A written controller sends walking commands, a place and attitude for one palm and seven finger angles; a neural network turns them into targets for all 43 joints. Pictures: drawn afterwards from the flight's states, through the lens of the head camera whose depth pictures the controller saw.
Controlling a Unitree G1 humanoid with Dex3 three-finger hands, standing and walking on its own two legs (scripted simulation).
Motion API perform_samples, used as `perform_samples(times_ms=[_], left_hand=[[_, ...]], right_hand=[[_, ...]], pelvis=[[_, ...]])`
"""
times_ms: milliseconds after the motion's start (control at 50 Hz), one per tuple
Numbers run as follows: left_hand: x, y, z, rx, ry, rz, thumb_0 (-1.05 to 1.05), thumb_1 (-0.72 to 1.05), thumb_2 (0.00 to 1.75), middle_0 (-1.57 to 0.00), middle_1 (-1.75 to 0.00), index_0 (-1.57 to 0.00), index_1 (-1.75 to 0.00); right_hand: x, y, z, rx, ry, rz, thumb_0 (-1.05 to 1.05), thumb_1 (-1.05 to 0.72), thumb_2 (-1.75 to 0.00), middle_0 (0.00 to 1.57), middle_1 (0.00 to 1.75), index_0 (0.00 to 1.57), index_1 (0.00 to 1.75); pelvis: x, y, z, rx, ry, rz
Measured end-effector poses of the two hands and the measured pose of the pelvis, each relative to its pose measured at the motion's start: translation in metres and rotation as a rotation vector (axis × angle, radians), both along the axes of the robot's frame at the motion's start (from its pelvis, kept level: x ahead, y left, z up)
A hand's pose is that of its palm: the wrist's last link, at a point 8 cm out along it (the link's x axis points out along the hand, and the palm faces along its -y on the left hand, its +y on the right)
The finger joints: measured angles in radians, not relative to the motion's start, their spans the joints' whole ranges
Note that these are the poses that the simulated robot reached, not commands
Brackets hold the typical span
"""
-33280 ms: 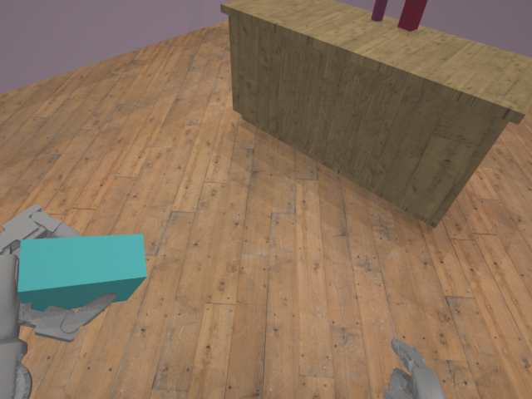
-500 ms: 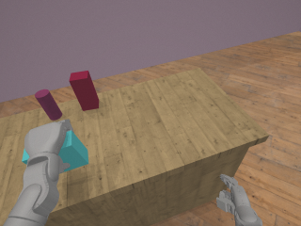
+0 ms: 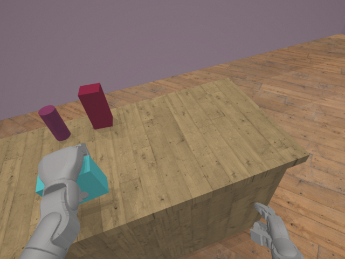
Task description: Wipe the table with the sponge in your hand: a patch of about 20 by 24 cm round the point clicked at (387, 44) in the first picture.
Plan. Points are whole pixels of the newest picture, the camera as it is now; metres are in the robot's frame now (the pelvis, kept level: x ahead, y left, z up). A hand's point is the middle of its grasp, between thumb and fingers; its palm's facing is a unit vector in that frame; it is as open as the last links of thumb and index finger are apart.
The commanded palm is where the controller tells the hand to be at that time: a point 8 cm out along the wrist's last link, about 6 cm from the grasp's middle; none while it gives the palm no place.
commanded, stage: move the sponge above the wiping area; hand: left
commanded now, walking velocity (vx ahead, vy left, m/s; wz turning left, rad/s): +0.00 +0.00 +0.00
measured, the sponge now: (78, 187) +0.25 +0.29 +0.03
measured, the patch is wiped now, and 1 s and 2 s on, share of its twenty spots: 0.00 0.00 0.00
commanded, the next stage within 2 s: none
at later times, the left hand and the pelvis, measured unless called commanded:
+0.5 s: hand (79, 181) +0.25 +0.27 +0.07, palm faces +0.02 -0.12 -0.99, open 9.4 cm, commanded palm +0.21 +0.26 +0.13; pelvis +0.00 +0.00 +0.00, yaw +0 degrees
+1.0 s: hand (83, 187) +0.24 +0.27 +0.05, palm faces -0.07 -0.15 -0.99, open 9.4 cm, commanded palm +0.21 +0.26 +0.13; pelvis -0.01 -0.01 +0.00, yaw +1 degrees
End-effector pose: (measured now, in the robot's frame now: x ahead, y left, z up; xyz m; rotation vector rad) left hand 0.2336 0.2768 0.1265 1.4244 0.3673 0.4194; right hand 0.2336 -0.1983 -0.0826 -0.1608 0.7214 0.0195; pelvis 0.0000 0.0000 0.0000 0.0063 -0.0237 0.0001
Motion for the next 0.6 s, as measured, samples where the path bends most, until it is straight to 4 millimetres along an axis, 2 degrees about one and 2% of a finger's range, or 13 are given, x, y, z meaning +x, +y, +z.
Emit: perform_samples(times_ms=[80,160,280,420,500,600], left_hand=[[-0.003,-0.003,-0.016,-0.037,0.082,0.018,0.0,-0.45,1.05,-0.8,-1.4,-0.81,-1.4],[-0.007,-0.013,-0.029,-0.06,0.115,-0.04,0.0,-0.45,1.05,-0.8,-1.39,-0.81,-1.39],[-0.006,-0.02,-0.017,-0.006,0.03,-0.109,0.0,-0.45,1.05,-0.81,-1.39,-0.81,-1.39],[-0.002,-0.007,0.002,0.011,-0.021,0.0,0.0,-0.45,1.05,-0.8,-1.39,-0.81,-1.39],[-0.007,-0.011,-0.005,-0.026,0.039,0.02,0.0,-0.45,1.05,-0.8,-1.4,-0.81,-1.4],[-0.013,-0.025,-0.023,-0.064,0.104,-0.048,0.0,-0.45,1.05,-0.8,-1.4,-0.81,-1.4]], right_hand=[[0.004,0.0,0.001,-0.002,0.001,0.006,0.01,-0.91,-0.9,0.2,0.3,0.2,0.3],[0.007,-0.001,0.004,-0.028,-0.006,0.016,0.01,-0.91,-0.9,0.2,0.3,0.2,0.3],[0.009,-0.001,0.007,-0.042,-0.017,0.024,0.01,-0.91,-0.9,0.2,0.3,0.2,0.3],[0.012,0.003,0.007,0.005,-0.021,0.021,0.01,-0.91,-0.9,0.2,0.3,0.2,0.3],[0.014,0.003,0.008,0.019,-0.028,0.023,0.01,-0.91,-0.9,0.2,0.3,0.2,0.3],[0.013,0.0,0.009,-0.007,-0.029,0.033,0.01,-0.91,-0.9,0.2,0.3,0.2,0.3]], pelvis=[[0.0,0.0,0.0,0.001,0.003,0.004],[0.0,-0.001,-0.001,0.001,0.002,0.006],[0.002,-0.003,-0.001,-0.001,-0.009,0.003],[0.002,-0.004,0.0,0.001,-0.01,0.003],[0.001,-0.004,0.0,0.002,-0.009,0.007],[-0.001,-0.005,-0.001,0.004,-0.012,0.007]])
